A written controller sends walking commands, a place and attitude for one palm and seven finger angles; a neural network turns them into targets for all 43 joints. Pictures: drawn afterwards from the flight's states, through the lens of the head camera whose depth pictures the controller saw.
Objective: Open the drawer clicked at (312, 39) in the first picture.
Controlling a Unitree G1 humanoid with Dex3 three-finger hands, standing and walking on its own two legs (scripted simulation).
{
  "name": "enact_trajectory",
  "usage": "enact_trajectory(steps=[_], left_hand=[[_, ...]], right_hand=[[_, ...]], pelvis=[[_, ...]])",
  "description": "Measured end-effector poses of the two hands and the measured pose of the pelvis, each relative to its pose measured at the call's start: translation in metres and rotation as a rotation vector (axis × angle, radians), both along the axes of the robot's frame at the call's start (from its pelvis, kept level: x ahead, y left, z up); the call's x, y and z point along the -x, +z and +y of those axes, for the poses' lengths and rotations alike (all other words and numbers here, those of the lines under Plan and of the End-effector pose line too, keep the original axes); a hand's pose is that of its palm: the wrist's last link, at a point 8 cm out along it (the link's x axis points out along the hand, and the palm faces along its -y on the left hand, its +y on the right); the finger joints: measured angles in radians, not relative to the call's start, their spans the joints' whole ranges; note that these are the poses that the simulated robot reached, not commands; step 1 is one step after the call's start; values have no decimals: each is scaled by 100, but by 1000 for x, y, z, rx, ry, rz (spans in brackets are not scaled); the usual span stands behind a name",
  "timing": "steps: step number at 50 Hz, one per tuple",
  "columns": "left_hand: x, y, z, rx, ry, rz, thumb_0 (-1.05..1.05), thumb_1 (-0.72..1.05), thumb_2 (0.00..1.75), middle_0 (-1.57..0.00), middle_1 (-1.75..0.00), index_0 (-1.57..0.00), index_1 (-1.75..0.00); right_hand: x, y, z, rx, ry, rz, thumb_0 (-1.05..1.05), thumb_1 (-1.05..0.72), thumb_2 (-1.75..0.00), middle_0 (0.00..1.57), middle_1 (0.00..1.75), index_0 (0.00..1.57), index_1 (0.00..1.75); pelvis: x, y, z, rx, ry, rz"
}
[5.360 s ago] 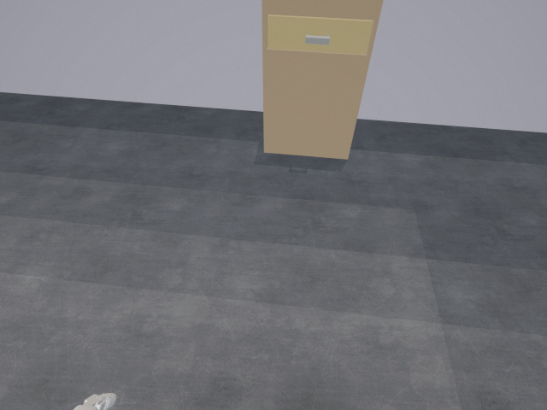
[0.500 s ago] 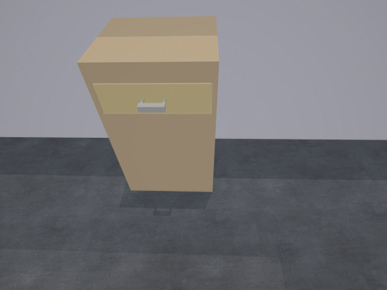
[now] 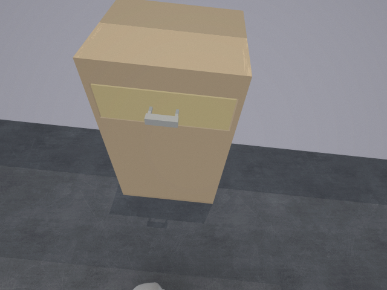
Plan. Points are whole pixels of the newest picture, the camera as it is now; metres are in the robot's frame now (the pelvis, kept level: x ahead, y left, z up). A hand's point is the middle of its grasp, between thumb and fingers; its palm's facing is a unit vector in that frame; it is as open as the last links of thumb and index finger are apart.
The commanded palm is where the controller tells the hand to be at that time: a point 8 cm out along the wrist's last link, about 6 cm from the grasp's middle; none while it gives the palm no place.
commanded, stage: take the last steps up to it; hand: left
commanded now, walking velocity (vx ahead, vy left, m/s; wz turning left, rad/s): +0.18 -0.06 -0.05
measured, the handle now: (162, 115) +0.62 +0.16 -0.07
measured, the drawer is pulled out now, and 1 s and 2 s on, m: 0.00 0.00 0.00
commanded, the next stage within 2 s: come to a stop and stand still in 0.10 s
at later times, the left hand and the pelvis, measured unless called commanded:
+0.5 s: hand (145, 262) +0.20 +0.13 -0.15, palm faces -0.01 -0.98 -0.22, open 7.3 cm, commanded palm none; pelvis +0.10 -0.04 +0.01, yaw +0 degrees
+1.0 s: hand out of the picture +0.05 +0.19 -0.16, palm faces +0.05 -0.98 -0.19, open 7.4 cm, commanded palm none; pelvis +0.06 +0.00 +0.02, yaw +0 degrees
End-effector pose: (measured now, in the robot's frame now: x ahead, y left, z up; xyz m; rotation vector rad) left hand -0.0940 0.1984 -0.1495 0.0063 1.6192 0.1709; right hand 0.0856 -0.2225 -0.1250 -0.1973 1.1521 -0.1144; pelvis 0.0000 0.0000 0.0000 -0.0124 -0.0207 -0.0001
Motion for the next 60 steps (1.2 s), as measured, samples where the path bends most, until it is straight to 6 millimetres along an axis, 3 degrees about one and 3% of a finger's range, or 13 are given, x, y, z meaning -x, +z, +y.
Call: enact_trajectory(steps=[6, 11, 16, 20, 23, 26, 34, 39, 45, 51, 60], left_hand=[[-116, 13, 36, -64, -78, -205, 1, 91, 90, -19, -30, -20, -30], [-199, 25, 41, -98, -118, -348, 1, 91, 90, -19, -30, -20, -30], [-257, 31, 24, -115, -167, -412, 1, 91, 90, -19, -30, -19, -30], [-282, 27, 0, -126, -199, -426, 0, 91, 90, -19, -30, -20, -30], [-285, 28, -17, -117, -211, -412, 0, 91, 90, -19, -30, -20, -30], [-282, 31, -21, -129, -173, -421, 0, 92, 90, -20, -30, -20, -30], [-247, 28, 5, -149, -126, -396, 0, 91, 90, -20, -30, -20, -30], [-213, 12, 33, -132, -92, -358, 0, 91, 90, -20, -30, -20, -30], [-171, 18, 44, -104, -64, -274, 1, 91, 90, -19, -30, -20, -30], [-140, 20, 33, -84, -81, -165, 1, 91, 90, -19, -30, -20, -30], [-136, 21, 1, -82, -148, -147, 1, 90, 90, -19, -30, -20, -30]], right_hand=[[-6, 15, -1, 24, -76, 11, -2, -96, -90, 20, 30, 20, 30], [10, 10, 0, 0, -107, 111, -1, -94, -90, 20, 30, 20, 30], [29, -3, 2, -53, -146, 226, 0, -92, -90, 20, 30, 20, 30], [36, -20, -5, -102, -186, 304, 0, -91, -90, 20, 30, 20, 30], [34, -26, -12, -115, -204, 331, 0, -91, -90, 20, 30, 20, 30], [28, -26, -20, -103, -182, 346, 0, -91, -90, 20, 30, 20, 30], [-2, -14, -35, -31, -114, 236, 0, -91, -90, 19, 30, 19, 30], [-5, -5, -26, 23, -89, 142, 0, -91, -90, 19, 30, 19, 30], [10, 10, -1, 14, -66, 163, 0, -91, -90, 19, 30, 19, 30], [22, 5, 2, -7, -86, 206, 1, -93, -90, 20, 30, 20, 30], [36, -15, -7, -62, -112, 239, 1, -92, -90, 20, 30, 20, 30]], pelvis=[[-32, 16, 8, -12, -16, 3], [-58, 20, 4, -21, -18, 2], [-81, 17, -11, -32, -13, -6], [-98, 7, -29, -47, -28, -8], [-100, 6, -35, -28, -8, -3], [-94, 8, -37, -30, 2, 1], [-71, 9, -26, -26, 8, 17], [-58, 3, -8, -11, 2, 10], [-60, 18, 2, -1, 11, 16], [-62, 20, -1, -21, -7, 31], [-61, 11, -11, 0, -21, 39]])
